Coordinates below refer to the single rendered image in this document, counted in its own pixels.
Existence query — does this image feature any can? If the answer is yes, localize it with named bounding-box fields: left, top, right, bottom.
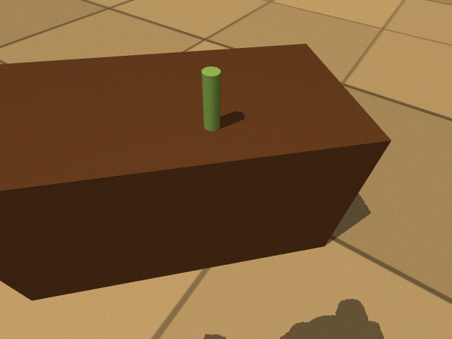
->
left=201, top=66, right=221, bottom=131

